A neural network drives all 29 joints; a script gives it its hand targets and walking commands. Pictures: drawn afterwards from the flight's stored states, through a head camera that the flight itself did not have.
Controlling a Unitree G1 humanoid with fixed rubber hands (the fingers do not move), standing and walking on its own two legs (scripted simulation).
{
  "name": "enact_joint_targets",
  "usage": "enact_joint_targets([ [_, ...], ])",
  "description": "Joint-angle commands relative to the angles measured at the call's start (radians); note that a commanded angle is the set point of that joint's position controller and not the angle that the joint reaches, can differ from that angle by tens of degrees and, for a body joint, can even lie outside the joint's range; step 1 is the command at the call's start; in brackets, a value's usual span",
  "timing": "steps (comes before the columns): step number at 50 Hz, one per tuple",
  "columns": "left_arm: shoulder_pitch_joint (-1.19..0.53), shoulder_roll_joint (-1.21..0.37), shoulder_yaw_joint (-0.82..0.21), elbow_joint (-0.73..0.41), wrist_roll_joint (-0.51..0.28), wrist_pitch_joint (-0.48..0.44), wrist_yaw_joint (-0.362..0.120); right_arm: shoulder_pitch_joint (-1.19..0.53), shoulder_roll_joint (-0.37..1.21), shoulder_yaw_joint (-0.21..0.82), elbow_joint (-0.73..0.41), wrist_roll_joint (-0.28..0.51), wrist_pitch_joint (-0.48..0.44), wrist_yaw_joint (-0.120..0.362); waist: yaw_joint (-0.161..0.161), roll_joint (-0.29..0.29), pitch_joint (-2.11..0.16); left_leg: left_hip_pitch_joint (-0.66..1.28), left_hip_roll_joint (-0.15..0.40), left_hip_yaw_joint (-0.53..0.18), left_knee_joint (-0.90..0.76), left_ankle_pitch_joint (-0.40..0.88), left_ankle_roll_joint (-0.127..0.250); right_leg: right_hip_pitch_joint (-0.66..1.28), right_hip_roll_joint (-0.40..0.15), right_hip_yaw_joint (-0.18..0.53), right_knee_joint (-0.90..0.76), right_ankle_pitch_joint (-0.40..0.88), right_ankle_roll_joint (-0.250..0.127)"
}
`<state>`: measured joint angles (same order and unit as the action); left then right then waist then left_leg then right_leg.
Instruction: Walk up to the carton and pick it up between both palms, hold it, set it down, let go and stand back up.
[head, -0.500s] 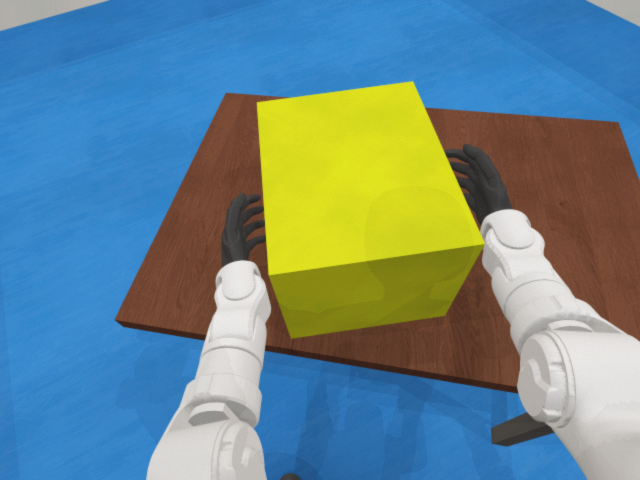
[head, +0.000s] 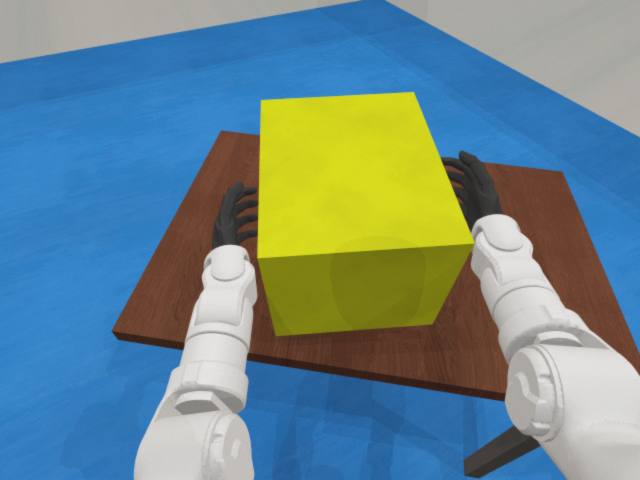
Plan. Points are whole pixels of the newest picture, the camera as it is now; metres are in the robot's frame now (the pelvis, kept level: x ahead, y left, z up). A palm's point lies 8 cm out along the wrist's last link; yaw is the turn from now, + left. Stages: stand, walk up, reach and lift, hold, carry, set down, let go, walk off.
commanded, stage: reach and lift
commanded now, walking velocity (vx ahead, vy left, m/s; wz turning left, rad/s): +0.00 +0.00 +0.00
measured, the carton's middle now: (346, 211) +0.49 +0.04 +0.06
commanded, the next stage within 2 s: none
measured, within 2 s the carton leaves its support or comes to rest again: neither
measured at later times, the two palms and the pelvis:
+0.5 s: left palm (231, 230) +0.38 +0.18 +0.11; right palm (496, 223) +0.42 -0.14 +0.14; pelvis +0.01 +0.01 +0.00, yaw +0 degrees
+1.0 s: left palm (222, 216) +0.37 +0.18 +0.14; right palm (508, 236) +0.38 -0.14 +0.16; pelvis +0.00 +0.02 +0.00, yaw +0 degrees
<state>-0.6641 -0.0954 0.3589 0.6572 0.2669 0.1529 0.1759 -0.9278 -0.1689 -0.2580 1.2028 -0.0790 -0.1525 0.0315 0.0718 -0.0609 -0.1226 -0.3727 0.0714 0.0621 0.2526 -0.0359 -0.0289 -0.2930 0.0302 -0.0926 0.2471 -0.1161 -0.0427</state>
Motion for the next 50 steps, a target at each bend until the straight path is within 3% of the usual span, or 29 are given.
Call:
enact_joint_targets([
  [1,-0.605,-0.520,-0.315,-0.164,0.000,-0.024,-0.117,-0.461,0.496,0.151,-0.145,-0.038,-0.013,0.118,-0.015,0.052,-0.426,0.362,-0.036,0.023,0.030,0.159,0.026,0.115,-0.006,-0.005,-0.017,0.116,0.031],
  [8,-0.599,-0.525,-0.332,-0.217,0.007,0.020,-0.128,-0.475,0.506,0.156,-0.232,-0.037,-0.006,0.119,-0.020,0.066,-0.400,0.395,-0.037,0.024,0.028,0.156,0.019,0.144,-0.007,-0.012,-0.025,0.101,0.024],
  [17,-0.568,-0.508,-0.387,-0.250,-0.044,0.073,-0.154,-0.491,0.557,0.285,-0.357,0.033,0.027,0.083,-0.036,0.013,-0.435,0.370,-0.052,0.012,0.051,0.168,0.029,0.256,-0.010,0.012,0.006,0.259,0.046],
  [22,-0.548,-0.497,-0.409,-0.297,-0.062,0.106,-0.194,-0.487,0.592,0.335,-0.469,0.073,0.054,0.050,-0.063,0.016,-0.453,0.365,-0.067,0.004,0.047,0.158,0.034,0.355,-0.020,0.028,0.035,0.383,0.062],
  [25,-0.538,-0.496,-0.425,-0.329,-0.065,0.127,-0.212,-0.446,0.579,0.334,-0.488,0.083,0.080,0.034,-0.101,0.029,-0.412,0.406,-0.072,-0.005,0.048,0.170,0.025,0.342,-0.019,0.027,0.026,0.374,0.067],
  [29,-0.507,-0.478,-0.441,-0.376,-0.064,0.166,-0.237,-0.385,0.585,0.365,-0.523,0.115,0.118,0.012,-0.126,0.052,-0.362,0.443,-0.082,-0.007,0.048,0.189,0.013,0.362,-0.018,0.022,0.025,0.396,0.069],
  [31,-0.475,-0.460,-0.423,-0.378,-0.051,0.190,-0.255,-0.357,0.581,0.361,-0.547,0.123,0.135,0.002,-0.137,0.037,-0.308,0.450,-0.086,-0.012,0.040,0.165,0.016,0.359,-0.017,0.022,0.014,0.378,0.073],
  [36,-0.445,-0.434,-0.391,-0.406,-0.029,0.240,-0.289,-0.345,0.566,0.368,-0.570,0.144,0.166,-0.007,-0.129,0.051,-0.205,0.457,-0.089,-0.005,0.023,0.120,0.015,0.342,-0.011,0.015,0.004,0.276,0.073],
  [38,-0.479,-0.443,-0.412,-0.446,-0.038,0.250,-0.287,-0.359,0.565,0.371,-0.583,0.152,0.168,-0.005,-0.138,0.065,-0.210,0.479,-0.085,-0.011,0.032,0.134,0.005,0.325,-0.002,0.007,0.001,0.230,0.064],
  [41,-0.507,-0.449,-0.428,-0.421,-0.049,0.261,-0.285,-0.408,0.575,0.376,-0.607,0.155,0.171,-0.001,-0.124,0.057,-0.203,0.471,-0.082,-0.009,0.029,0.083,0.011,0.293,-0.002,0.008,-0.002,0.158,0.063],
  [48,-0.505,-0.481,-0.490,-0.459,-0.091,0.274,-0.270,-0.417,0.618,0.421,-0.711,0.171,0.179,-0.008,-0.135,0.040,-0.301,0.504,-0.084,-0.016,0.034,0.082,0.017,0.310,0.001,0.008,0.003,0.149,0.062],
  [50,-0.495,-0.464,-0.468,-0.438,-0.077,0.287,-0.274,-0.402,0.602,0.407,-0.677,0.168,0.197,-0.013,-0.143,0.045,-0.249,0.503,-0.086,-0.015,0.025,0.042,0.020,0.284,0.000,0.009,-0.007,0.105,0.066],
])
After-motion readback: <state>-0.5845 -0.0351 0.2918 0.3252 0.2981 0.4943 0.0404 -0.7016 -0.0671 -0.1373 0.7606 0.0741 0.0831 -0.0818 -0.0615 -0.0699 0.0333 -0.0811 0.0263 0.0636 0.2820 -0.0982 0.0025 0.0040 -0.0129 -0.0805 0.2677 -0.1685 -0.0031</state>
